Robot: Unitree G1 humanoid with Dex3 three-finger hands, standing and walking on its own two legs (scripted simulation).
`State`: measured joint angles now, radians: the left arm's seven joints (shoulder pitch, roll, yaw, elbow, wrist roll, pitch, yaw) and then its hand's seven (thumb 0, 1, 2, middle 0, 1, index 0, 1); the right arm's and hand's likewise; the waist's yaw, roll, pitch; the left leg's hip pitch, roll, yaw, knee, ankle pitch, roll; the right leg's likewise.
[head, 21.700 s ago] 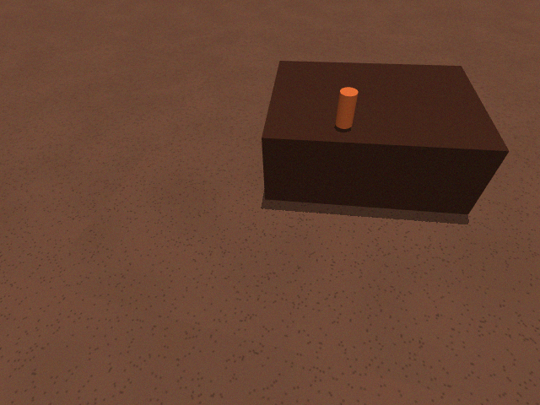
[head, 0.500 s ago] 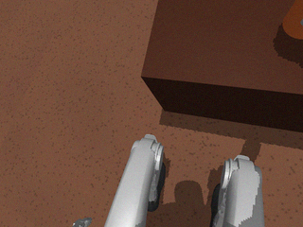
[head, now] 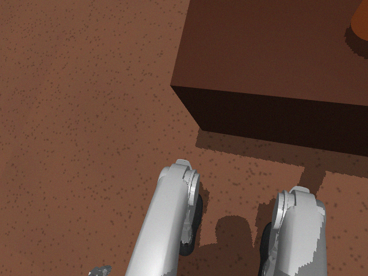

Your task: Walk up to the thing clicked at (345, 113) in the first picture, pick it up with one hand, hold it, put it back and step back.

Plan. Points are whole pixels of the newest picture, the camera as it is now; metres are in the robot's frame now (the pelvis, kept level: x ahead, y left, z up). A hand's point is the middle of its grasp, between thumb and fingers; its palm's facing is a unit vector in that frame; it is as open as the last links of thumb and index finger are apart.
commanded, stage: loosen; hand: right
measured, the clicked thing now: out of the picture +0.61 -0.20 +0.05
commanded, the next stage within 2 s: open in 0.18 s
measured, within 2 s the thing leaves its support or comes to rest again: neither
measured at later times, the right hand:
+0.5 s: hand out of the picture +0.61 -0.24 +0.03, palm faces +0.21 +0.98 -0.03, open 10.9 cm
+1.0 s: hand out of the picture +0.61 -0.25 +0.03, palm faces +0.23 +0.97 -0.03, open 14.3 cm
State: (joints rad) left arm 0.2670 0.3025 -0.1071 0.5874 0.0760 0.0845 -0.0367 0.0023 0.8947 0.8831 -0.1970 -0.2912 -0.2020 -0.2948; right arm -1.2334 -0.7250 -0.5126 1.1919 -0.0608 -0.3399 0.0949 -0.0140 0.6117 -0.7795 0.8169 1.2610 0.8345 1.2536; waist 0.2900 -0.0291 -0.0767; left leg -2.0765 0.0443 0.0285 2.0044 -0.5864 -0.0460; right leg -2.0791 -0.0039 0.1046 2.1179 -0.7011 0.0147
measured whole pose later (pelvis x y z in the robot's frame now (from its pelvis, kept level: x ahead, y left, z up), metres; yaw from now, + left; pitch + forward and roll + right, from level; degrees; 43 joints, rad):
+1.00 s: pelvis +0.00 +0.00 +0.00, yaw +0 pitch +38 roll +7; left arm 0.26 0.30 -0.12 0.57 0.07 0.10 -0.04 0.00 0.90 0.87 -0.20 -0.30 -0.21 -0.30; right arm -1.23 -0.74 -0.52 1.14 -0.07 -0.31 0.09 -0.01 0.39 -0.30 0.43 0.38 0.44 0.38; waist 0.30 -0.03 -0.07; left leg -2.08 0.05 0.03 2.02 -0.59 -0.05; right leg -2.09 0.00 0.11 2.14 -0.70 0.01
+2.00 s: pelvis +0.07 -0.01 +0.27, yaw -2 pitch +20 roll +5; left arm 0.35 0.25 -0.03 0.58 -0.05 0.15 0.01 0.01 0.90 0.90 -0.20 -0.30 -0.21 -0.30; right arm -0.43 -0.49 -0.30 0.83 -0.05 0.03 -0.07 -0.01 0.53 -0.06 0.06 0.05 0.06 0.05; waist 0.14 -0.01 -0.11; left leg -0.93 0.00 0.04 0.98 -0.40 -0.04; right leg -0.94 -0.07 0.04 1.11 -0.53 0.01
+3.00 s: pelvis +0.08 +0.01 +0.31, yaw -4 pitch +4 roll +1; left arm 0.23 0.23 -0.01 0.62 0.05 -0.04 0.10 0.01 0.90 0.90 -0.20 -0.30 -0.21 -0.30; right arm 0.33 -0.21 0.02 0.31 -0.04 0.10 -0.09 0.00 0.54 -0.05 0.06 0.05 0.05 0.05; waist 0.01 -0.03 -0.03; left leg -0.50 0.03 0.04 0.83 -0.39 -0.01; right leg -0.48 -0.04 0.03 0.86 -0.45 0.03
